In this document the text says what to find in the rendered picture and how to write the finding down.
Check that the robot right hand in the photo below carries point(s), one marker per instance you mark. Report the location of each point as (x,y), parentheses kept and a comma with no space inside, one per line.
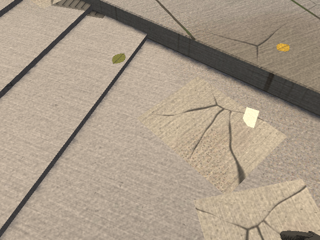
(299,235)

